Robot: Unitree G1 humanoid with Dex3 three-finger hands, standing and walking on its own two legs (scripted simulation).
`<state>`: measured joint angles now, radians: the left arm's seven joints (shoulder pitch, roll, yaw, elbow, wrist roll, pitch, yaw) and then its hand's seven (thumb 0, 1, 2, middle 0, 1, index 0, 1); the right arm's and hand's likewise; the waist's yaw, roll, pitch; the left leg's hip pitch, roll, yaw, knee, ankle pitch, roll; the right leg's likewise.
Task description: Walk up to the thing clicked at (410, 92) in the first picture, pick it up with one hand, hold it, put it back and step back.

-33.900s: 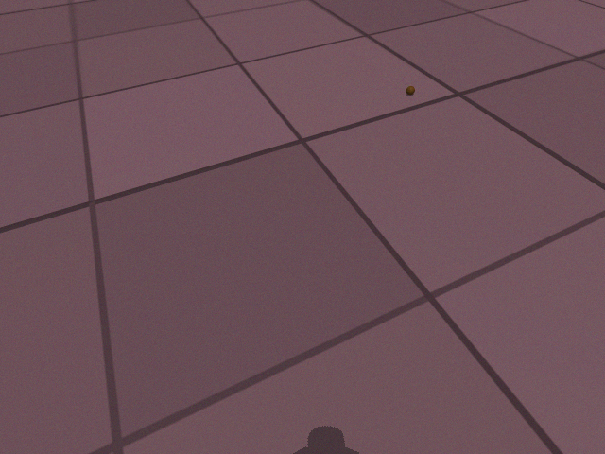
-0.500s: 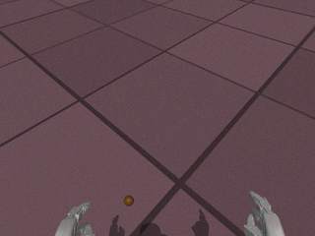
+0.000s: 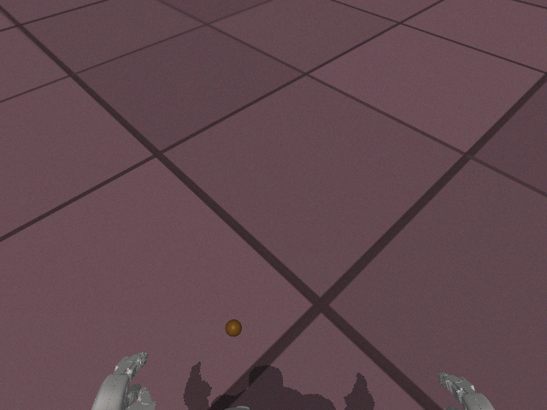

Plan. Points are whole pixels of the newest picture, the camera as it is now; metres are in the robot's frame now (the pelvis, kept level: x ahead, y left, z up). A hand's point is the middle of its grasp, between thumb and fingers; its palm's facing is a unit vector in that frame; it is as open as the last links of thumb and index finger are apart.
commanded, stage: stand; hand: left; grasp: from above
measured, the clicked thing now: (233, 327) +0.48 +0.20 -0.71
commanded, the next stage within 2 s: none
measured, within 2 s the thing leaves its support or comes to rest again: neither
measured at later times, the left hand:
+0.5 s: hand out of the picture +0.05 +0.24 -0.12, palm faces +0.06 -0.94 -0.32, open 7.4 cm
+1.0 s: hand out of the picture +0.07 +0.23 -0.12, palm faces +0.05 -0.94 -0.33, open 7.4 cm
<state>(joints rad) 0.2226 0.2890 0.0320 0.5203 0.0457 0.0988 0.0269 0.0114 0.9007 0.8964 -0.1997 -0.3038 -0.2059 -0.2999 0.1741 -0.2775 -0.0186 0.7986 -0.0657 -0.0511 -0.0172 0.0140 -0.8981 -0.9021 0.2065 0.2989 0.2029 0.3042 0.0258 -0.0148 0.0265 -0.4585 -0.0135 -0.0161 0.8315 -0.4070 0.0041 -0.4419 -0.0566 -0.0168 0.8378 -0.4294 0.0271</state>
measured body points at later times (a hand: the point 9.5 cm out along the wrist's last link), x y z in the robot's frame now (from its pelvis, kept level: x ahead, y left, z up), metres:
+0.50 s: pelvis +0.01 +0.00 +0.04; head +0.01 +0.00 +0.49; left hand +0.05 +0.29 -0.10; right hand +0.09 -0.27 -0.10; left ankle +0.02 +0.12 -0.70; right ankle +0.00 -0.14 -0.70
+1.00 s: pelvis +0.01 -0.01 +0.04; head +0.02 -0.01 +0.49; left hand +0.07 +0.28 -0.09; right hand +0.08 -0.30 -0.10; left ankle +0.02 +0.12 -0.70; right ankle +0.00 -0.14 -0.70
